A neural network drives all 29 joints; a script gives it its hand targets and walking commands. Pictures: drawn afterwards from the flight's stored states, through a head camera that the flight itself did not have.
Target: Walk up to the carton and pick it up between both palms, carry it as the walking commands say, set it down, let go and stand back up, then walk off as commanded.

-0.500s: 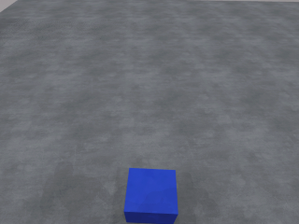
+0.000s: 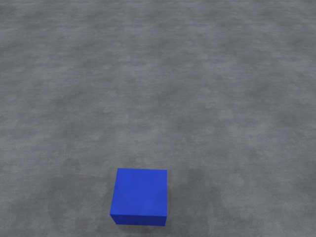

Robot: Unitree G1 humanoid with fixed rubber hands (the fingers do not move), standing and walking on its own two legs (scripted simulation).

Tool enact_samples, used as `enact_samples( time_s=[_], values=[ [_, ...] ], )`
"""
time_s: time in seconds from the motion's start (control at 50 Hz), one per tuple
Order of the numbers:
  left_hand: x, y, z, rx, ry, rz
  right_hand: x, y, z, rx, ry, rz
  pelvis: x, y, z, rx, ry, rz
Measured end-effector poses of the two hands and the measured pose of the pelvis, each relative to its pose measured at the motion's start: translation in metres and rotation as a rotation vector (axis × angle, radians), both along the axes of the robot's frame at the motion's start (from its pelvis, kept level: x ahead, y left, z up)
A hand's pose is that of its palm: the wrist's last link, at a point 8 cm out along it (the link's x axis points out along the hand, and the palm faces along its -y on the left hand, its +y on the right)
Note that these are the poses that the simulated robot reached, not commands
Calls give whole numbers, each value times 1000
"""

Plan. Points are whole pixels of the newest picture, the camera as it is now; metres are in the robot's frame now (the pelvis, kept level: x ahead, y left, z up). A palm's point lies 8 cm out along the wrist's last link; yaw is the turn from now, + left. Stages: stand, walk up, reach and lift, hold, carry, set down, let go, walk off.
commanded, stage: walk off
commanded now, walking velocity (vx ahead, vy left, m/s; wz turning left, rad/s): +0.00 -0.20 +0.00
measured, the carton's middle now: (141, 197) +0.44 +0.09 -0.66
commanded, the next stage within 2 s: none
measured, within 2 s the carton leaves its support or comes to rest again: neither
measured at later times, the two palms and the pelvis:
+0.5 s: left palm out of the picture +0.08 +0.16 -0.13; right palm out of the picture -0.02 -0.40 -0.13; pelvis +0.00 -0.11 +0.00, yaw -2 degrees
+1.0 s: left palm out of the picture +0.04 +0.03 -0.15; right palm out of the picture +0.02 -0.48 -0.11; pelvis +0.00 -0.22 +0.00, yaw -2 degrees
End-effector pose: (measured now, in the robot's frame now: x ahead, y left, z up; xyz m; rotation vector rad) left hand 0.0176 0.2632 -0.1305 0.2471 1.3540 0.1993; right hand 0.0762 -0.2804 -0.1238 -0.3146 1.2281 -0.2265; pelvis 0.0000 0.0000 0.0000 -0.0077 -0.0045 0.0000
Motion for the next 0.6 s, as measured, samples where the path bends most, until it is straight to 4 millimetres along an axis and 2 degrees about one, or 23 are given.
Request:
enact_samples(
  time_s=[0.1,0.14,0.22,0.28,0.36,0.44,0.52,0.56,0.6],
  values=[
    [1,-21,-23,-62,2,3,-1,5,2,-11,-29,-7,2,-11,-7,-29,-4,5],
    [4,-28,-28,-80,2,-5,-12,2,4,-21,-21,-17,2,-15,-8,-22,-6,-3],
    [18,-36,-20,-87,-16,-32,-49,-15,15,-37,44,-70,2,-26,2,-31,-8,-16],
    [24,-39,-15,-80,-19,-36,-68,-32,21,-48,76,-96,1,-37,6,-40,-6,-20],
    [31,-52,-10,-69,-9,-47,-81,-58,23,-56,93,-117,0,-57,7,-46,-1,-27],
    [50,-82,-4,-62,-33,-89,-92,-90,13,-40,114,-144,-1,-83,4,-33,5,-33],
    [70,-116,0,-16,-87,-125,-99,-133,-8,-16,132,-158,-1,-120,-8,-7,12,-36],
    [69,-131,6,-2,-104,-124,-96,-148,-15,-6,144,-149,-3,-133,-8,-8,10,-31],
    [63,-144,13,10,-111,-116,-86,-157,-16,9,136,-143,-3,-144,-4,5,12,-26]
  ],
)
